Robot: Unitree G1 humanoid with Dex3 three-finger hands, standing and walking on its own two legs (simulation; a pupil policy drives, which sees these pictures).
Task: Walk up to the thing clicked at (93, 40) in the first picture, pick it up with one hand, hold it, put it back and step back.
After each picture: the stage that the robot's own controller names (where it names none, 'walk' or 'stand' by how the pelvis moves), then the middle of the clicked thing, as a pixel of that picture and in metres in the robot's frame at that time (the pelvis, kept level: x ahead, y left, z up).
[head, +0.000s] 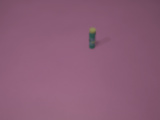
stand; (92, 38) +1.35 -0.06 -0.65
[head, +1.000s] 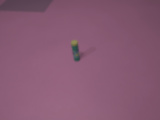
walk; (75, 51) +1.21 +0.22 -0.63
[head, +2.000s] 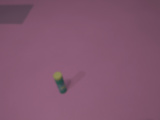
walk; (60, 83) +0.74 +0.31 -0.65
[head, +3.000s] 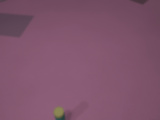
walk; (60, 118) +0.47 +0.22 -0.64
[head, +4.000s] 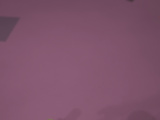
stand; out of the picture +0.38 +0.24 -0.65
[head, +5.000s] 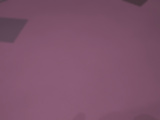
stand; out of the picture +0.37 +0.22 -0.66
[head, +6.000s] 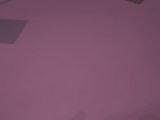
stand; out of the picture +0.38 +0.23 -0.66
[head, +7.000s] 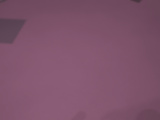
stand; out of the picture +0.36 +0.23 -0.66
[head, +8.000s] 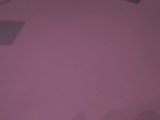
stand; out of the picture +0.36 +0.24 -0.66
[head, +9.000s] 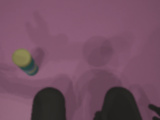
go down; (27, 64) +0.42 +0.25 -0.34
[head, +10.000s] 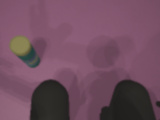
go down; (27, 54) +0.44 +0.26 -0.27
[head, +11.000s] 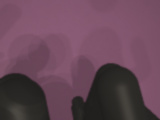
close in; out of the picture +0.42 +0.31 -0.16
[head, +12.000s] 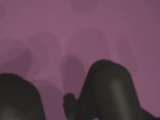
close; out of the picture +0.42 +0.31 -0.16
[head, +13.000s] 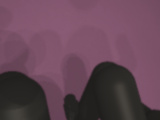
lift; out of the picture +0.39 +0.31 -0.16
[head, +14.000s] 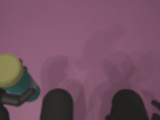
lift; (20, 83) +0.31 +0.23 -0.03
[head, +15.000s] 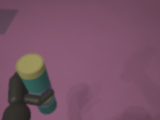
hold; (40, 88) +0.32 +0.17 +0.03
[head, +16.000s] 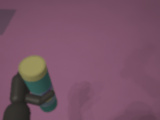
hold; (42, 88) +0.32 +0.16 +0.02
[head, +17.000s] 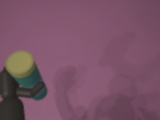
crouch; (31, 80) +0.36 +0.19 -0.03
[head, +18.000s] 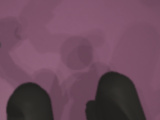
lower; out of the picture +0.48 +0.28 -0.07
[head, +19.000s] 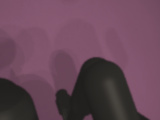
lower; out of the picture +0.44 +0.32 -0.17
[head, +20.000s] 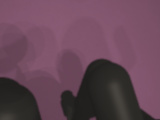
lower; out of the picture +0.43 +0.32 -0.16
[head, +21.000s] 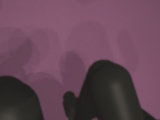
lower; out of the picture +0.42 +0.32 -0.16
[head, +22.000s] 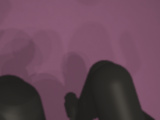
lower; out of the picture +0.42 +0.29 -0.16
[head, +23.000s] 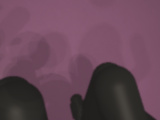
open; out of the picture +0.41 +0.27 -0.17
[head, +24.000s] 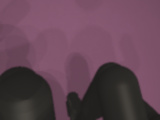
stand; out of the picture +0.41 +0.27 -0.17
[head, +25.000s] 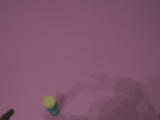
stand; (52, 106) +0.39 +0.20 -0.51
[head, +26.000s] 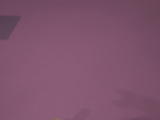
stand; out of the picture +0.38 +0.19 -0.60
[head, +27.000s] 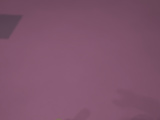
stand; out of the picture +0.37 +0.19 -0.60
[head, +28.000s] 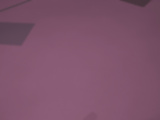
stand; out of the picture +0.40 +0.17 -0.65
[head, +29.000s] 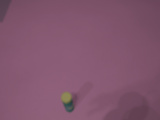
walk; (68, 102) +0.46 +0.15 -0.63
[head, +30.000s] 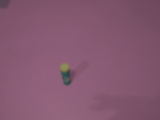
walk; (66, 75) +0.70 +0.17 -0.63
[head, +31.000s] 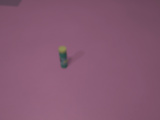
stand; (63, 57) +1.00 +0.21 -0.64
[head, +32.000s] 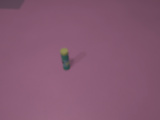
stand; (65, 59) +0.98 +0.22 -0.65
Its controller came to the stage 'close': yes
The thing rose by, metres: 0.67
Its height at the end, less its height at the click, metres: +0.00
